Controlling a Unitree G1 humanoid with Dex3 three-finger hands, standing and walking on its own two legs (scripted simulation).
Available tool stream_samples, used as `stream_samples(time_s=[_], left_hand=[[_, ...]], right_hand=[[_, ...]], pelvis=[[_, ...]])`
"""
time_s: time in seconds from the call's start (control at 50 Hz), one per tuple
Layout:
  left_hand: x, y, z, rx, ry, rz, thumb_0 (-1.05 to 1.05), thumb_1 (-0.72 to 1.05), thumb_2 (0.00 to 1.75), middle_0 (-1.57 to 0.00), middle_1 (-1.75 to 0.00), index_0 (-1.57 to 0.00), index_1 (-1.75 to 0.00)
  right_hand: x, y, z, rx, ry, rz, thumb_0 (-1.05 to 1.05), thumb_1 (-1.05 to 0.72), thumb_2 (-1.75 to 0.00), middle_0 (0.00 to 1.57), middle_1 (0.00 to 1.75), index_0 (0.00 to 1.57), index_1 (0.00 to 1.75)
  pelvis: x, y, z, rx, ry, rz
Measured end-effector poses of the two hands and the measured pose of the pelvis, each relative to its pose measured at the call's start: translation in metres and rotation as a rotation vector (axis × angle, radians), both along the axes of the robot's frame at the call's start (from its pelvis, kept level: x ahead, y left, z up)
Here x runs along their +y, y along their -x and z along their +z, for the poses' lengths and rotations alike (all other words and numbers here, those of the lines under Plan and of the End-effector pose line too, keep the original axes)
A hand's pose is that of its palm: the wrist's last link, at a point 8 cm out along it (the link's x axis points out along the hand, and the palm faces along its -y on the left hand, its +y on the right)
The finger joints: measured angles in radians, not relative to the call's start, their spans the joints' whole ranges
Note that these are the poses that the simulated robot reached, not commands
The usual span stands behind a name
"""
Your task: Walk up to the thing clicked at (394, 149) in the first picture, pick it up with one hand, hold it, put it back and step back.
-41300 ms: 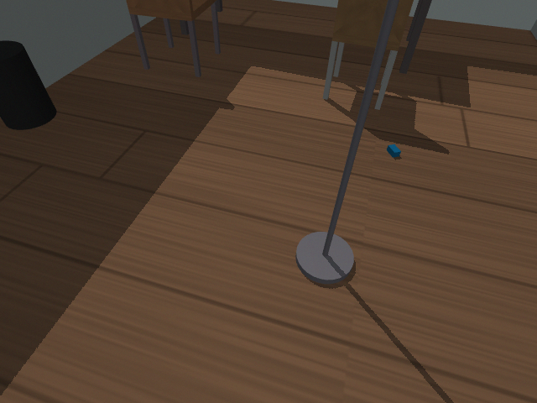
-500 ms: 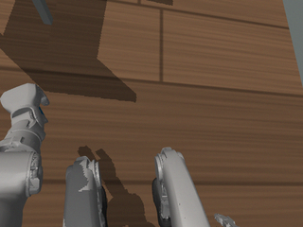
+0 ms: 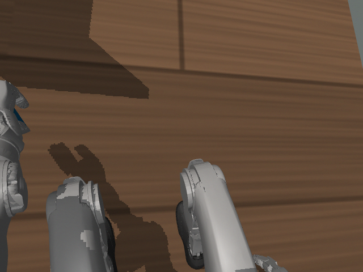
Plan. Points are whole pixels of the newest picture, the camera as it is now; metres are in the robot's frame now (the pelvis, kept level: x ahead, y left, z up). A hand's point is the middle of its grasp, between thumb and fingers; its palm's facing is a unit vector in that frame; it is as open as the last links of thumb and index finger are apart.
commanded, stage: crouch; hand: left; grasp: from above
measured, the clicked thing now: (6, 118) +0.48 +0.33 -0.19
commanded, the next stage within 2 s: lower in 0.38 s
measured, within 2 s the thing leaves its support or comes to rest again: rests again in 1.62 s
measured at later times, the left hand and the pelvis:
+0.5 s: hand (15, 119) +0.48 +0.31 -0.20, palm faces -0.37 -0.21 -0.91, open 7.2 cm; pelvis +0.00 +0.00 -0.04, yaw -2 degrees
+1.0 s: hand (26, 123) +0.48 +0.31 -0.25, palm faces -0.38 -0.21 -0.90, open 7.1 cm; pelvis +0.00 +0.01 -0.05, yaw -5 degrees
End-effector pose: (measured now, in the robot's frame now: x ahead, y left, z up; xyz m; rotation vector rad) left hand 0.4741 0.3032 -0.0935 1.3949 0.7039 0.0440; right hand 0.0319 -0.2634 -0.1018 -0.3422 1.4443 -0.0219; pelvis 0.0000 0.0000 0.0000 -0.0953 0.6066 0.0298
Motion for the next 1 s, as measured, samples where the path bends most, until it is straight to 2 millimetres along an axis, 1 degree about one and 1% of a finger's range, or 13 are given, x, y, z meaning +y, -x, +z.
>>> stream_samples(time_s=[0.18,0.34,0.62,0.82,0.9,1.0], left_hand=[[0.004,-0.004,-0.023,-0.003,0.001,-0.02,-0.08,0.24,0.23,-0.69,-0.18,-1.08,-0.34],[0.007,-0.006,-0.038,-0.004,-0.003,-0.012,-0.08,0.23,0.24,-0.7,-0.19,-1.08,-0.35],[0.01,-0.01,-0.058,0.02,0.0,-0.008,-0.07,0.19,0.29,-0.72,-0.19,-1.09,-0.37],[0.01,-0.01,-0.083,0.02,0.019,-0.027,-0.07,0.17,0.32,-0.71,-0.2,-1.1,-0.4],[0.009,-0.011,-0.092,0.015,0.014,-0.03,-0.07,0.17,0.33,-0.71,-0.2,-1.11,-0.41],[0.008,-0.014,-0.1,0.007,0.014,-0.028,-0.07,0.17,0.33,-0.71,-0.21,-1.11,-0.42]], right_hand=[[0.004,0.01,-0.016,0.023,-0.001,0.006,0.01,-0.9,-0.89,0.2,0.3,0.2,0.3],[0.006,0.007,-0.022,0.025,-0.002,0.027,0.01,-0.9,-0.89,0.2,0.3,0.2,0.3],[0.002,0.003,-0.026,0.033,0.001,0.056,0.01,-0.91,-0.9,0.2,0.3,0.2,0.3],[0.002,0.013,-0.026,0.069,0.018,0.079,0.01,-0.91,-0.89,0.2,0.3,0.2,0.3],[0.004,0.018,-0.025,0.087,0.019,0.088,0.01,-0.91,-0.89,0.2,0.3,0.2,0.3],[0.008,0.019,-0.022,0.089,0.019,0.101,0.01,-0.91,-0.89,0.2,0.3,0.2,0.3]], pelvis=[[0.001,0.001,-0.022,-0.022,0.011,-0.007],[0.002,0.0,-0.032,-0.03,0.021,-0.013],[0.003,-0.003,-0.041,-0.042,0.032,-0.022],[0.003,-0.002,-0.05,-0.066,0.047,-0.032],[0.004,-0.002,-0.053,-0.069,0.055,-0.038],[0.006,-0.003,-0.054,-0.069,0.065,-0.042]])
